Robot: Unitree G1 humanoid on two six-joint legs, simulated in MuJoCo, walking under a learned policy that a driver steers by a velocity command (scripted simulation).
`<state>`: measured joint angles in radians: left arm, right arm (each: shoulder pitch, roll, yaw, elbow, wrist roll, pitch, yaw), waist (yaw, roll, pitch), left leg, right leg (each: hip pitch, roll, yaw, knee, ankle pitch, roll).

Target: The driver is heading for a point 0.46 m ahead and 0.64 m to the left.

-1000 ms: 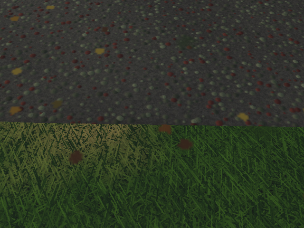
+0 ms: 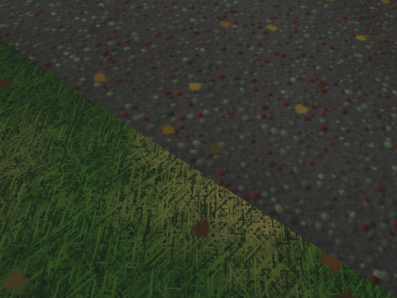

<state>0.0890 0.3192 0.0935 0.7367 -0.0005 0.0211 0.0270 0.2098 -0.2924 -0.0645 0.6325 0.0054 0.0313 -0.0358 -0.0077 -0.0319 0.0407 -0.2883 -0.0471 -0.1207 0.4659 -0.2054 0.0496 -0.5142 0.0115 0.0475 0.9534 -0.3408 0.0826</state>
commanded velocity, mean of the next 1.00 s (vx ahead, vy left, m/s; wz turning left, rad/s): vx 0.30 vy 0.00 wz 0.60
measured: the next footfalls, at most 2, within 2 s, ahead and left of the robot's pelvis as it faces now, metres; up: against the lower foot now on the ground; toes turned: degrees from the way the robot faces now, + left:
right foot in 0.18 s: +0.07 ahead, -0.14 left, +0.00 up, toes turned +10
left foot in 0.64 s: +0.30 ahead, +0.22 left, +0.00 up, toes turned +25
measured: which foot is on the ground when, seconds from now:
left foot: down 0.00-0.18, up 0.20-0.62, down 0.64-1.00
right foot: up 0.00-0.16, down 0.18-0.64, up 0.66-1.00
